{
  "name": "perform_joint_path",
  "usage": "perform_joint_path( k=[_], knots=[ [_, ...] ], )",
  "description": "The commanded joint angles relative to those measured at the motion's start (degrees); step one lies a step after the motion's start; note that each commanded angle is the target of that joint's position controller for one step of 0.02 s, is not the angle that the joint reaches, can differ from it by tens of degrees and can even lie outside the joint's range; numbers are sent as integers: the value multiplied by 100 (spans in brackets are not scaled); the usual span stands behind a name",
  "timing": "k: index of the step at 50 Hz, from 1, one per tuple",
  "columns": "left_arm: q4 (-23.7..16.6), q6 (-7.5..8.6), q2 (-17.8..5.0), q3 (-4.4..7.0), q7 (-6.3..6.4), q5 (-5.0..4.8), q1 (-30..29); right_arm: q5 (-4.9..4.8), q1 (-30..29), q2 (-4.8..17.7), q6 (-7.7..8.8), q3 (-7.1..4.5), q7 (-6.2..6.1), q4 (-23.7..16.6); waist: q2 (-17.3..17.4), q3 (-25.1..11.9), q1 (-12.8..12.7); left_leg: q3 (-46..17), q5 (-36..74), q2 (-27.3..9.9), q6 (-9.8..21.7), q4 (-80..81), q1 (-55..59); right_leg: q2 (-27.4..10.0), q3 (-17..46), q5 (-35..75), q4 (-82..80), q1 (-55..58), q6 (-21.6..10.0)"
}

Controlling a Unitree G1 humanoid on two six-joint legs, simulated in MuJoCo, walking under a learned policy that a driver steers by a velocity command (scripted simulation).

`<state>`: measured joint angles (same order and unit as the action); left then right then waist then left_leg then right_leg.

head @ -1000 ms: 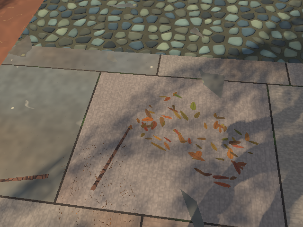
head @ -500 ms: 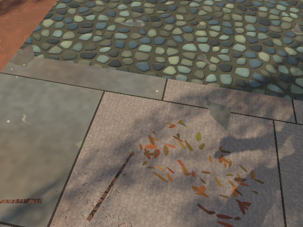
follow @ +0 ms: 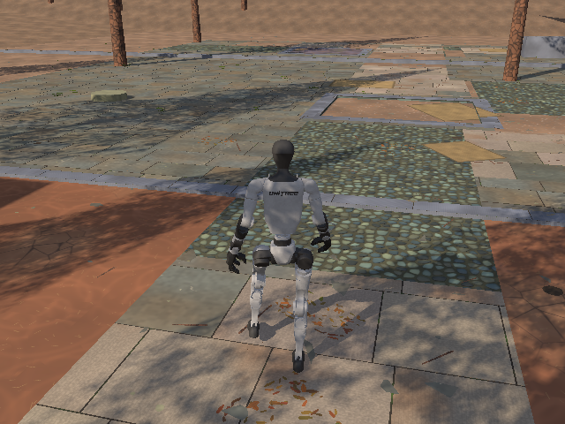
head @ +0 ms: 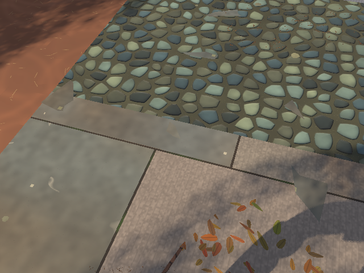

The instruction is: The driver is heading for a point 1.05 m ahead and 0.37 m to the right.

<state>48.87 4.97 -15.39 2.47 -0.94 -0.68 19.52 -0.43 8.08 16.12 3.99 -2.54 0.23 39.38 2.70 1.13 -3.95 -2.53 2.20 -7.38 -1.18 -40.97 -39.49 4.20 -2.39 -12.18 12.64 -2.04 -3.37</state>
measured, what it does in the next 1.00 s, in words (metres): walks ahead, turning right: left foot, then right foot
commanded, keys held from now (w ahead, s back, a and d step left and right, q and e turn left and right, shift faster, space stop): w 0.24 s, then w+e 0.76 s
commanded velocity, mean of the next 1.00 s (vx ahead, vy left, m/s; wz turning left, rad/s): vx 0.50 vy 0.00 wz -0.32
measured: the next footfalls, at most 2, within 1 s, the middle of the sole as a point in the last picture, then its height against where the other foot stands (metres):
left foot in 0.16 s outside the picture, level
right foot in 0.70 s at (236, 254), level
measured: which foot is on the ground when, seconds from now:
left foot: up 0.00-0.14, down 0.16-0.72, up 0.74-1.00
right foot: down 0.00-0.16, up 0.18-0.68, down 0.70-1.00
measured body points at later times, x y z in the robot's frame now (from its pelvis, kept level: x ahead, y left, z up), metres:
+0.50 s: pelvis +0.29 +0.05 +0.00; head +0.31 +0.06 +0.45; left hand +0.46 +0.31 -0.11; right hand +0.32 -0.23 -0.12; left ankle +0.25 +0.15 -0.75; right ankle +0.43 -0.13 -0.68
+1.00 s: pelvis +0.56 -0.05 +0.00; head +0.59 -0.08 +0.45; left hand +0.73 +0.19 -0.10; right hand +0.66 -0.36 -0.09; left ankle +0.77 +0.09 -0.68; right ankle +0.52 -0.10 -0.75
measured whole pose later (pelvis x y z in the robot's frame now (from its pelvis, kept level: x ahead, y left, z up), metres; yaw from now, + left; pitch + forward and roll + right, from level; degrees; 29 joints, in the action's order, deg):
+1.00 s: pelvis +0.56 -0.05 +0.00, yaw -22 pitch +2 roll +0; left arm 41.2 2.6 -15.8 3.6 0.0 -0.9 18.6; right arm 0.9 4.8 17.4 5.4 -2.9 -0.2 39.7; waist 1.9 2.3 -2.9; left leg -5.4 -6.5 -5.6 -3.8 -46.9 -38.2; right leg 6.8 5.9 -10.7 19.5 -10.0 -5.8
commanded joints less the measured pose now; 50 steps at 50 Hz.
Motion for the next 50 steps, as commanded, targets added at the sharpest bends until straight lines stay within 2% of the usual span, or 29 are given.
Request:
perform_joint_path(
  k=[1,5,6,7,8,9,10,11,12,13,14,15,17,20,25,30,33,34,35,36,37,38,39,40,41,42,44,47,50],
  knots=[
    [-230,8,-1073,243,43,-62,101,-53,-675,223,131,-14,102,-520,-501,316,-102,194,427,209,35,707,381,-1539,673,1227,-467,-326,-864],
    [-89,-151,-1175,291,89,-83,210,-50,-776,423,165,-78,219,-656,-622,248,45,161,-356,358,327,1153,433,-1895,815,1967,85,549,-689],
    [-91,-180,-1229,307,103,-79,140,-39,-529,525,167,-124,220,-607,-701,82,212,261,-595,486,422,1203,825,-1873,775,2704,414,647,-620],
    [-104,-217,-1238,302,114,-72,13,-22,70,677,168,-217,199,-448,-699,-296,583,447,-595,677,571,1366,1678,-1690,592,3610,1164,587,-507],
    [-145,-233,-1051,223,130,-14,25,-8,977,968,155,-355,145,-198,-578,-962,986,375,-432,580,774,1261,3117,-1383,361,3610,2343,44,-322],
    [-338,-156,-535,46,113,85,482,129,1741,1535,134,-479,96,-121,393,-1967,984,-1627,-614,-870,1478,1060,5425,-765,89,1728,4530,-1912,25],
    [-270,-32,-265,-60,69,56,786,53,1966,1476,117,-460,129,-23,1383,-2517,898,-3812,-1613,-1548,1992,1962,6293,-28,650,-2082,5761,-3336,186],
    [-336,48,-875,89,18,-112,243,5,1792,997,113,-318,121,-45,818,-1902,1041,-3491,-2177,-1362,1729,2197,5945,-381,997,-2006,6255,-3980,116],
    [-506,99,-987,116,-2,-182,-249,-11,1341,880,101,-265,103,-93,510,-1120,943,-2680,-1843,-1189,1555,2322,5129,-675,768,-1467,6165,-4184,69],
    [-529,103,-929,109,12,-127,-471,31,981,759,95,-226,99,-128,98,-697,789,-2076,-1290,-1008,1474,2477,4354,-902,679,-1008,5893,-4019,90],
    [-508,54,-882,138,14,-80,-467,79,742,608,120,-185,106,-148,83,-432,605,-1610,-886,-824,1411,2692,3771,-1083,702,-680,5597,-3739,129],
    [-452,-25,-793,140,12,-95,-305,113,618,527,163,-168,108,-132,217,-396,452,-1319,-743,-718,1378,2891,3423,-1183,747,-470,5474,-3405,173],
    [-371,-177,-583,115,44,-111,-136,98,559,527,265,-187,108,-18,238,-265,332,-778,-418,-657,1410,3188,3052,-1179,777,-256,5310,-3247,287],
    [-515,-252,-524,127,84,-72,-508,151,644,641,310,-238,48,164,97,27,375,-152,15,-633,1374,3398,3044,-1129,954,439,4699,-3702,430],
    [-766,-174,-334,66,-60,-26,-1287,106,732,794,262,-266,-48,338,13,230,658,746,154,-476,1099,3507,3291,-991,520,1837,2995,-3520,390],
    [-1201,-178,-333,53,-221,-33,-1921,-17,1076,960,61,-350,-91,614,-39,432,846,990,736,-858,993,3078,4401,-903,239,1255,2306,-3898,119],
    [-1306,-212,-561,178,-284,-32,-1568,-59,896,1174,-89,-422,-169,580,219,29,507,1224,3190,-888,790,2042,4717,-472,-233,348,2279,-3132,-196],
    [-1196,-231,-749,293,-272,-43,-979,-57,824,1216,-147,-432,-200,553,249,-324,167,1328,3870,-787,690,1190,4612,-227,-374,209,2217,-2364,-346],
    [-970,-245,-1060,478,-203,-60,-47,-64,764,1150,-172,-393,-229,514,93,-808,-328,1475,3611,-531,488,-85,4010,-20,-305,530,1863,-962,-573],
    [-845,-309,-1616,643,-64,-78,692,111,965,779,-102,-246,-226,374,-890,-1384,-468,1487,981,-166,228,-1964,2439,-1061,1351,826,1852,790,-985],
    [-1025,-253,-1897,643,-75,-102,359,136,1337,204,92,-49,-124,101,-1957,-2078,142,531,-3528,1153,-91,-3867,145,-2279,4727,-351,905,2416,-2191],
    [-1087,-207,-1394,507,-104,-76,423,-59,739,765,312,-151,-14,69,-1126,-2130,-301,-433,-3394,821,68,-4098,-481,-2268,4744,-713,445,2432,-1964],
    [-1074,-158,-1141,439,-93,-39,263,-213,302,859,415,-166,30,-94,-840,-1361,-274,-337,-2928,592,203,-3850,-702,-2079,3895,-439,430,1798,-1715],
    [-1107,-128,-1032,397,-96,-40,-86,-123,214,768,453,-146,-5,-95,-228,-803,23,-294,-2500,330,221,-3263,-496,-1825,3243,211,412,885,-1512],
    [-1179,-120,-833,341,-74,-32,-404,34,189,835,428,-195,-48,-63,-216,-584,209,-277,-2272,165,168,-2759,-143,-1628,2794,792,348,255,-1410],
    [-1278,-124,-783,307,-45,31,-569,79,293,834,363,-217,-41,-58,-374,-470,374,-292,-2111,94,113,-2588,195,-1493,2595,1164,219,-198,-1400],
    [-1309,-113,-844,330,6,19,-611,129,423,714,245,-207,-42,-62,-440,-392,494,-189,-1966,94,-67,-2169,397,-1378,2320,1718,66,-654,-1452],
    [-1222,-117,-1040,385,115,-13,-394,156,-28,531,160,-141,-68,-211,-438,-187,383,-58,-1187,209,-308,-1144,332,-1149,1881,1981,3,-1039,-1335],
    [-1132,-181,-1060,392,180,-57,-189,120,-656,371,195,-71,-27,-349,-641,-130,122,-18,-62,484,-350,196,721,-840,1643,1444,131,-1221,-1023]
  ],
)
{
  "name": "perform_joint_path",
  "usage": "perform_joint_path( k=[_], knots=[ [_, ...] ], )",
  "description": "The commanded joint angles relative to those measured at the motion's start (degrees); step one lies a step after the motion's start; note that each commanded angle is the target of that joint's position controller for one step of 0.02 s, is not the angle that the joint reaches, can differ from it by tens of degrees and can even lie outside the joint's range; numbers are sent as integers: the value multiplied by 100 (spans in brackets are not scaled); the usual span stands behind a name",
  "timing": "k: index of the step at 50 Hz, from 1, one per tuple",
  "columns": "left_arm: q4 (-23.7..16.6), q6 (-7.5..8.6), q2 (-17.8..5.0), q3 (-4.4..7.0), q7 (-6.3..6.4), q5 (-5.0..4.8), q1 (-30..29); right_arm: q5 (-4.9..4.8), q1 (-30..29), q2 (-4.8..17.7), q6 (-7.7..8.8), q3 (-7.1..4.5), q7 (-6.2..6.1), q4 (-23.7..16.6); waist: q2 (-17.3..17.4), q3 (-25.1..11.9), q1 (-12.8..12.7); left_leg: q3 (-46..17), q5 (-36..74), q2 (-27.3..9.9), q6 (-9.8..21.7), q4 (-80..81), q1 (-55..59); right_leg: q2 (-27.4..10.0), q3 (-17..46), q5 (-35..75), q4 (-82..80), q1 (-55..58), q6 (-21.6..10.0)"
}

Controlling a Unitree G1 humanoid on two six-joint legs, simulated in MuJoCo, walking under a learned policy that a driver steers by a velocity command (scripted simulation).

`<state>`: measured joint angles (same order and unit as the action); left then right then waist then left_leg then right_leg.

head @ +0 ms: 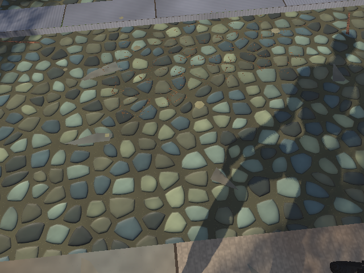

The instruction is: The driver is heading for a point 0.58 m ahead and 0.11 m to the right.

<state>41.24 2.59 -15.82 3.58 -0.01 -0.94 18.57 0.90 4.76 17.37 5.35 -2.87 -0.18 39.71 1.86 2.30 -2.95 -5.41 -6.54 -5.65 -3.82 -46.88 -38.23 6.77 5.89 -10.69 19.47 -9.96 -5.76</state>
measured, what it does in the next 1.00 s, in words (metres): walks ahead, turning right: left foot, then right foot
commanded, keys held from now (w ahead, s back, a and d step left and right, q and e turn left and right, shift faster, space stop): w+e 0.66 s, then no key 0.34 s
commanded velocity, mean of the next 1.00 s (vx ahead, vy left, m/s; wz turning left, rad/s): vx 0.42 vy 0.00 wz -0.50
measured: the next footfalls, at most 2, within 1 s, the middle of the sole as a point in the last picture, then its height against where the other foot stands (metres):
left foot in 0.20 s outside the picture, level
right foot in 0.72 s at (264, 268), level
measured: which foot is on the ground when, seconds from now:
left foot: up 0.00-0.18, down 0.20-0.72, up 0.74-1.00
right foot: down 0.00-0.20, up 0.22-0.70, down 0.72-1.00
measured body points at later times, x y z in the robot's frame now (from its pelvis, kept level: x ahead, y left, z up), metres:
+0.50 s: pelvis +0.27 +0.04 +0.00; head +0.30 +0.03 +0.45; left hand +0.52 +0.24 -0.09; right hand +0.23 -0.25 -0.12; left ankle +0.26 +0.15 -0.75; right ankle +0.33 -0.15 -0.68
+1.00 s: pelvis +0.46 -0.10 +0.00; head +0.49 -0.14 +0.44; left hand +0.70 +0.07 -0.10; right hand +0.46 -0.42 -0.12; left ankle +0.61 +0.01 -0.69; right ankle +0.45 -0.18 -0.75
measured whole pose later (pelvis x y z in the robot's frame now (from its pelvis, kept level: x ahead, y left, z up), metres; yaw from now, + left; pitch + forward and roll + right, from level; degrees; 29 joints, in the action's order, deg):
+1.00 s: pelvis +0.46 -0.10 +0.00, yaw -29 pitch +1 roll +0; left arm 40.6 2.0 -15.0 2.7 -0.5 0.7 11.7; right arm 0.3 7.1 17.9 1.9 -2.6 -1.2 44.3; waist 2.7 3.9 -1.0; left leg -2.0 -14.1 -5.6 -4.3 -51.3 -33.9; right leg 4.5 -0.5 -8.2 21.1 -14.2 -4.9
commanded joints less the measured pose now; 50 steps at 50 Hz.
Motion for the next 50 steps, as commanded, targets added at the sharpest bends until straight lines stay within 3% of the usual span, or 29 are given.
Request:
perform_joint_path(
  k=[1,3,6,8,9,10,11,12,13,14,15,16,18,21,27,31,33,34,35,36,37,38,39,40,41,42,45,48,50],
  knots=[
    [-336,37,-1026,284,98,-36,-6,-44,-504,241,78,-29,40,-423,-596,-235,-59,292,1047,407,-82,1103,751,-1089,860,1099,-519,-458,-724],
    [-250,5,-1044,293,105,-59,185,-106,-759,312,122,-47,90,-510,-646,-210,-160,227,1176,514,-40,1465,908,-1198,1122,827,-373,-322,-673],
    [-201,-47,-976,287,131,-67,258,-132,-747,522,193,-134,156,-542,-761,-230,-77,34,716,558,145,1876,1030,-1403,1664,625,113,218,-569],
    [-232,-79,-954,295,133,-46,113,-141,-296,644,246,-216,148,-445,-936,-310,200,114,326,581,358,2066,1595,-1411,1866,882,520,298,-446],
    [-277,-77,-797,241,118,-28,44,-98,245,774,275,-299,113,-322,-885,-621,484,150,386,506,539,2250,2457,-1147,1712,1164,1088,152,-283],
    [-382,-55,-473,116,88,45,34,7,1049,1051,293,-382,64,-260,-416,-1388,834,-612,130,-340,910,2101,3901,-817,1303,635,2532,-461,-76],
    [-516,-8,-147,15,96,-99,794,64,1640,1472,209,-496,68,-72,1374,-2135,584,-3120,-1040,-1620,1828,2473,5855,43,484,-1842,4432,-2529,355],
    [-433,9,-646,67,107,-136,861,-97,1615,1039,176,-407,105,-96,1331,-1929,630,-4052,-2298,-1872,1838,2848,5801,-385,555,-2277,5314,-3349,434],
    [-456,-18,-994,169,102,-126,312,-110,1367,670,139,-307,77,-163,713,-1182,775,-3230,-2395,-1637,1599,2966,5136,-619,517,-1743,5591,-3559,485],
    [-532,-48,-997,182,109,-70,-61,-58,1080,566,91,-258,62,-194,295,-711,717,-2423,-1720,-1397,1435,3033,4421,-813,286,-1330,5538,-3419,523],
    [-614,-44,-932,199,92,-6,-295,-29,905,466,69,-222,57,-146,201,-353,626,-1876,-1059,-1180,1399,3169,3839,-968,259,-1047,5288,-3317,535],
    [-637,-64,-835,211,56,-27,-279,4,819,377,80,-184,42,-113,350,-256,486,-1420,-637,-1009,1333,3299,3486,-1125,243,-869,5106,-3068,523],
    [-644,-132,-603,178,16,-86,-208,-41,778,342,116,-188,43,-26,522,-185,401,-806,-246,-850,1364,3554,3178,-1228,68,-760,4834,-2875,547],
    [-808,-180,-436,122,1,-35,-527,-64,854,583,149,-273,35,135,328,-72,417,-283,339,-969,1525,3792,3190,-1335,8,-378,4239,-3148,649],
    [-978,-82,-295,39,-180,-35,-1365,-100,986,838,41,-325,-6,360,168,64,697,892,980,-821,1304,3799,3497,-1260,-411,1117,2492,-2881,587],
    [-1210,-88,-350,51,-302,-56,-1827,-216,1225,1044,-75,-389,-4,528,189,238,763,1214,1410,-1033,1160,3596,4028,-1132,-704,766,1832,-2737,355],
    [-1247,-118,-524,144,-323,-17,-1653,-278,1185,1212,-144,-442,-26,537,326,40,538,1441,3101,-1061,1047,2971,4263,-835,-986,176,1683,-2221,124],
    [-1172,-133,-675,235,-312,32,-1242,-309,1155,1276,-190,-457,-47,536,361,-207,259,1541,4191,-994,975,2215,4219,-584,-1122,-17,1546,-1576,-14],
    [-926,-136,-922,392,-264,55,-320,-331,1090,1194,-218,-415,-67,520,207,-677,-264,1696,4470,-770,795,1044,3815,-318,-1168,591,1060,-267,-208],
    [-744,-174,-1315,532,-143,70,487,-181,1178,930,-182,-297,-77,420,-356,-1222,-584,1690,2688,-491,497,-618,2452,-888,-265,1868,1055,1491,-482],
    [-895,-121,-1939,524,-74,159,139,80,1828,147,-68,-12,16,117,-1920,-1988,226,1263,-3030,588,95,-2802,123,-2745,2789,3267,939,3266,-1667],
    [-1024,-82,-1442,408,-105,135,328,-106,1569,767,33,-103,73,328,-1041,-2966,-306,98,-3116,527,104,-3400,142,-2992,3292,3342,533,3212,-1906],
    [-905,-40,-1143,295,-142,138,64,-306,1070,928,30,-160,89,220,-790,-2132,-278,144,-2676,259,144,-3326,-173,-2738,2200,3956,551,2631,-1639],
    [-813,-13,-935,241,-145,44,-187,-248,906,808,24,-117,42,205,-434,-1463,-86,250,-2270,24,173,-2810,-215,-2371,1498,3862,517,1861,-1302],
    [-809,-12,-789,190,-128,20,-500,-139,810,788,-15,-127,-13,256,-330,-1090,78,278,-2009,-106,145,-2421,-20,-2160,1161,3705,352,1164,-1097],
    [-838,-11,-757,158,-115,77,-717,-130,885,823,-98,-151,-32,276,-426,-932,276,258,-1822,-160,127,-2251,440,-2031,922,3798,136,517,-1035],
    [-712,68,-786,155,-83,169,-982,-88,1245,553,-302,-111,-96,421,-483,-933,575,344,-1319,-53,-29,-1632,1110,-1890,378,4234,-187,-275,-1068],
    [-509,59,-734,126,-15,160,-1056,-32,984,362,-358,-55,-130,385,-596,-916,543,332,-646,-25,-78,-556,1274,-1680,-23,4058,-210,-324,-901],
    [-378,10,-726,111,18,178,-1022,-57,701,322,-373,-31,-109,351,-663,-893,417,331,-182,5,-68,83,1449,-1611,-117,3708,-223,-278,-801]
  ],
)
